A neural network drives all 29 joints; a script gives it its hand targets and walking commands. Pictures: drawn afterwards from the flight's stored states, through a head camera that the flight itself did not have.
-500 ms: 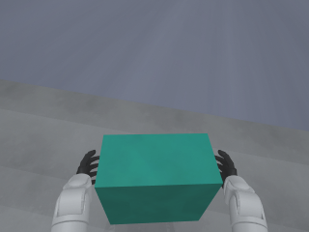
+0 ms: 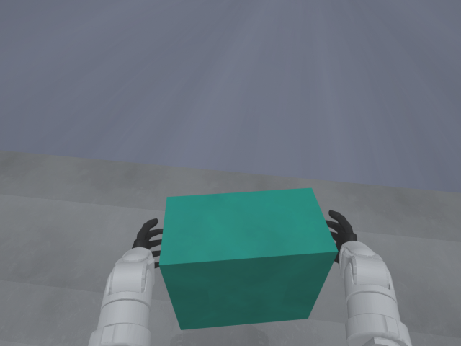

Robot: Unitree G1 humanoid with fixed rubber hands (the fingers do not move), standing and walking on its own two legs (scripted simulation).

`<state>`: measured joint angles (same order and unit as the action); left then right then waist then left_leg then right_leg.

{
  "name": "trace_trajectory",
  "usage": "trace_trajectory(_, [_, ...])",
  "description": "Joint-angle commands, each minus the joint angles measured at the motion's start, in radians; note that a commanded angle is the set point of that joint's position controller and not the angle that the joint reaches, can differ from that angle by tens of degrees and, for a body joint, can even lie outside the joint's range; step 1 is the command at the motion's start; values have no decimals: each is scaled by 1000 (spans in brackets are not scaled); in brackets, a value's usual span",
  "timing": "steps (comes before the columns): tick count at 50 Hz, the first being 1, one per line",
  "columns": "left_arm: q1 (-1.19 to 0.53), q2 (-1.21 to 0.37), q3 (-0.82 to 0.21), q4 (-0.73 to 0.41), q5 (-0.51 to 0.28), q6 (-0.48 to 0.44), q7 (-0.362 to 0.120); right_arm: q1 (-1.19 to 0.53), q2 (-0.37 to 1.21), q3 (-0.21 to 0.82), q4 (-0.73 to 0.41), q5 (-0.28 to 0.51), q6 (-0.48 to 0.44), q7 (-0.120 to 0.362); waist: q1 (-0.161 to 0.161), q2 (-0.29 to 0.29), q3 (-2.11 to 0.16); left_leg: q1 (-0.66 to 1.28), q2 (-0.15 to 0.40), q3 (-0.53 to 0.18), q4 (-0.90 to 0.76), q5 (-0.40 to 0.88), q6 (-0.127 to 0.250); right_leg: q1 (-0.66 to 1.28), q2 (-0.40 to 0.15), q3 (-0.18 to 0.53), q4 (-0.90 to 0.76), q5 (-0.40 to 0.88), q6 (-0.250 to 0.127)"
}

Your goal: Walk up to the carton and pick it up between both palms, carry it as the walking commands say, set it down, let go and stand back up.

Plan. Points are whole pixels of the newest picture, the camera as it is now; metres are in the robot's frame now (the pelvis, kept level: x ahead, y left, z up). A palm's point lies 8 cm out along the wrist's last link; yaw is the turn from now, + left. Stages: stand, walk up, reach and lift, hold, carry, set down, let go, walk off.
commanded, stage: set down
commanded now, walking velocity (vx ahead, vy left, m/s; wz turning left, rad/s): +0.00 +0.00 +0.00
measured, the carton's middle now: (242, 262) +0.33 -0.01 -0.05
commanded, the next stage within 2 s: none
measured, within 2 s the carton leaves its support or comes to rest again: neither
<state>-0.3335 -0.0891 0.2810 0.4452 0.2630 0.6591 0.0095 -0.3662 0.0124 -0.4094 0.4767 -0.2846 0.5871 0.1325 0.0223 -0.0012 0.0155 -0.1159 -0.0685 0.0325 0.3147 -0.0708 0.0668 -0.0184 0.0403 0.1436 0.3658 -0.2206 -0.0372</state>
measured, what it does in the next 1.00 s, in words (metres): lowers itself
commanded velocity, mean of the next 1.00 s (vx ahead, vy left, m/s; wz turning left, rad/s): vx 0.00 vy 0.00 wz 0.00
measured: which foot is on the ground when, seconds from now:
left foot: down 0.00-1.00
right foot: down 0.00-1.00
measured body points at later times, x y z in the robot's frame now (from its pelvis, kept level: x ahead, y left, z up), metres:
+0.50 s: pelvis +0.03 -0.05 -0.01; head +0.10 -0.05 +0.44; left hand +0.30 +0.17 -0.06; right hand +0.34 -0.21 -0.06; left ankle +0.07 +0.06 -0.74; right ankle +0.00 -0.14 -0.74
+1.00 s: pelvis -0.02 -0.03 -0.08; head +0.14 -0.02 +0.34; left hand +0.33 +0.21 -0.16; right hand +0.36 -0.16 -0.15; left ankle +0.07 +0.08 -0.74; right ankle +0.00 -0.14 -0.74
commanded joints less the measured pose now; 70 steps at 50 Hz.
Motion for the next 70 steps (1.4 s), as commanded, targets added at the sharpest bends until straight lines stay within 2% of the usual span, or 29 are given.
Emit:
trace_trajectory(1, [-707,-966,-526,-190,-277,-122,-231,-647,842,545,-29,259,-100,331,33,1,-284,354,130,-255,-48,-324,-85,-366,13,10,-18,-132,-74])
trace_trajectory(5, [-512,-956,-594,-233,-290,-172,-220,-544,884,620,-105,284,-165,313,61,36,-471,464,104,-209,51,130,-102,-362,-13,55,-34,99,-84])
trace_trajectory(9, [-363,-921,-592,-200,-273,-201,-217,-387,886,638,-99,267,-174,287,39,32,-444,450,117,-190,91,334,-99,-436,10,51,-28,112,-71])
trace_trajectory(10, [-317,-873,-560,-203,-245,-204,-223,-342,869,638,-81,248,-173,273,67,69,-425,391,104,-159,109,349,-93,-409,1,58,-28,137,-80])
trace_trajectory(12, [-387,-861,-614,-240,-279,-224,-238,-319,856,629,-99,241,-181,248,7,46,-408,373,98,-163,119,375,-85,-442,13,42,-15,154,-63])
trace_trajectory(16, [-275,-791,-606,-229,-268,-260,-259,-200,877,650,-105,221,-207,198,8,6,-485,311,81,-174,175,516,-64,-433,6,47,31,312,-37])
trace_trajectory(17, [-269,-766,-566,-201,-240,-270,-264,-231,882,648,-98,218,-215,183,31,22,-487,229,73,-165,192,494,-50,-408,-5,66,44,337,-31])
trace_trajectory(18, [-306,-753,-582,-231,-259,-292,-267,-154,885,624,-66,194,-219,170,-20,-2,-501,206,71,-161,208,482,-46,-416,-7,66,59,399,-23])
trace_trajectory(20, [-325,-730,-586,-220,-267,-325,-283,-169,882,626,-68,182,-250,149,-30,-29,-534,102,58,-158,247,451,-44,-394,-17,68,98,496,-20])
trace_trajectory(24, [-316,-634,-522,-174,-250,-407,-296,-288,924,717,-139,228,-318,103,73,-88,-614,-60,35,-146,321,347,-25,-395,-52,106,176,609,27])
trace_trajectory(27, [-379,-589,-449,-126,-251,-447,-319,-329,937,746,-104,217,-355,70,100,-145,-642,-260,17,-131,357,183,-21,-385,-65,108,232,543,58])
trace_trajectory(28, [-438,-602,-477,-142,-267,-453,-321,-314,935,714,-63,216,-363,59,58,-102,-637,-288,27,-131,381,159,-28,-431,-67,116,242,485,53])
trace_trajectory(29, [-436,-576,-432,-113,-237,-458,-322,-363,943,735,-61,237,-372,57,128,-66,-631,-298,29,-121,395,106,-28,-514,-51,103,254,310,46])
trace_trajectory(31, [-532,-576,-449,-126,-233,-468,-337,-372,961,711,-13,207,-383,42,106,-24,-629,-306,35,-116,441,47,-33,-577,-56,129,256,161,39])
trace_trajectory(32, [-561,-535,-412,-95,-211,-464,-344,-443,936,688,17,210,-381,41,141,10,-602,-348,34,-106,464,17,-25,-654,-50,125,266,52,44])
trace_trajectory(33, [-566,-585,-460,-92,-218,-467,-345,-413,953,689,23,196,-392,39,92,25,-644,-329,35,-113,490,42,-36,-683,-39,115,297,79,43])
trace_trajectory(37, [-485,-609,-453,-15,-239,-460,-366,-423,969,771,-38,230,-396,21,112,-25,-766,-446,16,-93,538,132,-45,-574,-44,126,360,360,67])
trace_trajectory(39, [-578,-580,-444,-46,-274,-472,-377,-517,993,828,-102,286,-398,7,146,-80,-905,-502,7,-75,585,74,-36,-482,-59,150,399,332,102])
trace_trajectory(40, [-558,-602,-455,-33,-275,-472,-378,-482,975,826,-96,277,-402,-1,112,-76,-929,-505,4,-84,591,115,-35,-510,-57,129,428,417,99])
trace_trajectory(41, [-596,-588,-453,-68,-282,-471,-372,-504,946,831,-88,283,-401,14,139,-45,-922,-539,-7,-69,581,101,-40,-545,-38,95,441,345,94])
trace_trajectory(42, [-663,-607,-494,-67,-294,-460,-367,-522,932,770,-56,269,-396,9,81,-31,-866,-501,4,-86,595,89,-40,-661,-27,72,448,243,93])
trace_trajectory(43, [-637,-613,-473,-66,-277,-456,-355,-495,933,776,-21,258,-401,22,118,-12,-837,-464,7,-84,599,106,-43,-783,-5,31,461,155,71])
trace_trajectory(44, [-623,-679,-516,5,-287,-438,-348,-509,877,724,22,226,-396,30,57,10,-806,-445,2,-90,603,108,-55,-908,30,-21,488,84,46])
trace_trajectory(46, [-657,-732,-500,21,-278,-423,-333,-559,805,662,21,220,-397,51,27,68,-782,-421,5,-107,609,66,-75,-1053,39,-43,508,-16,22])
trace_trajectory(54, [-772,-872,-611,-31,-346,-431,-248,-601,797,585,101,247,-413,165,-76,77,-1041,-238,23,-206,669,25,-139,-1375,75,-110,641,-94,-14])
trace_trajectory(60, [-780,-774,-557,-66,-307,-448,-177,-751,833,646,114,348,-400,230,80,40,-1064,-302,23,-177,729,-52,-127,-1455,77,-106,697,-181,-4])
trace_trajectory(63, [-738,-782,-541,-30,-260,-447,-161,-765,788,610,153,341,-403,242,96,106,-1031,-369,10,-181,750,-42,-124,-1549,65,-103,742,-188,-1])
trace_trajectory(66, [-768,-761,-533,-50,-271,-454,-150,-819,805,625,159,361,-408,237,91,37,-1056,-373,7,-184,783,-84,-109,-1580,70,-116,774,-216,20])
trace_trajectory(70, [-922,-750,-550,-59,-322,-450,-175,-801,798,575,179,321,-397,204,-16,-2,-1075,-513,7,-145,856,-148,-116,-1555,68,-107,790,-234,16])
